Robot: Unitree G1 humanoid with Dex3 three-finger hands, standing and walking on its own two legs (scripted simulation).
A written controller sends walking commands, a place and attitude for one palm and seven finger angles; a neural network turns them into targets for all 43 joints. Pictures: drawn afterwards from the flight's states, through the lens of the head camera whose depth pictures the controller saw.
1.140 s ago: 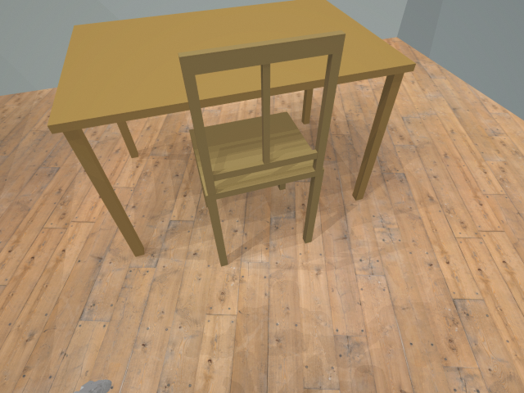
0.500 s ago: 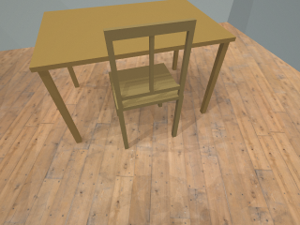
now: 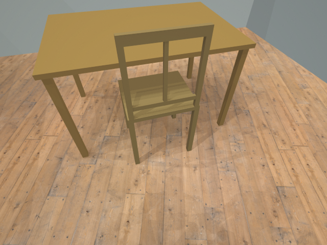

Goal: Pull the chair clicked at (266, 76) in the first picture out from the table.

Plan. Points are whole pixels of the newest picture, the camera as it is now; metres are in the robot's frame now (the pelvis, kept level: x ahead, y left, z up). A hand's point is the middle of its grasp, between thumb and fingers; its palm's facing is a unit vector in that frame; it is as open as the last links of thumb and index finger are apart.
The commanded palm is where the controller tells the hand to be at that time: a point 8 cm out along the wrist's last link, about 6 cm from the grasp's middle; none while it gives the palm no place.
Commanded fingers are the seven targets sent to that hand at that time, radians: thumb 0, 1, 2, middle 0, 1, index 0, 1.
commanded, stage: look at it before walking up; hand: left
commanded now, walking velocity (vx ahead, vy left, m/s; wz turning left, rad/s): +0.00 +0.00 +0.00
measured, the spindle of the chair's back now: (165, 74) +0.86 +0.04 -0.06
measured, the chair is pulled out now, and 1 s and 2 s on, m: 0.00 0.00 0.00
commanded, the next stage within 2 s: walk to a spot facing it in 0.30 s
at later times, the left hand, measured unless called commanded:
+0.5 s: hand out of the picture +0.08 +0.25 -0.16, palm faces -0.02 -0.94 -0.33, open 7.3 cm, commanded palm none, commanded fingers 0.00 0.90 0.90 -0.20 -0.30 -0.20 -0.30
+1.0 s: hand out of the picture +0.05 +0.15 -0.16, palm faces -0.18 -0.94 -0.29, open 7.3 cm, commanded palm none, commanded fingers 0.00 0.90 0.90 -0.20 -0.30 -0.20 -0.30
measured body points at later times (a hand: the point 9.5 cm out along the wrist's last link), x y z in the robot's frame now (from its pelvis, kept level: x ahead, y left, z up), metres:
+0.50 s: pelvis +0.01 +0.00 +0.00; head +0.01 +0.00 +0.45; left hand +0.08 +0.29 -0.13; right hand +0.08 -0.29 -0.14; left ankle +0.00 +0.14 -0.75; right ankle +0.00 -0.11 -0.75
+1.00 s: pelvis -0.02 -0.05 -0.01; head +0.01 -0.09 +0.44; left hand +0.06 +0.20 -0.14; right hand -0.01 -0.31 -0.17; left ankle -0.01 +0.13 -0.66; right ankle -0.01 -0.10 -0.75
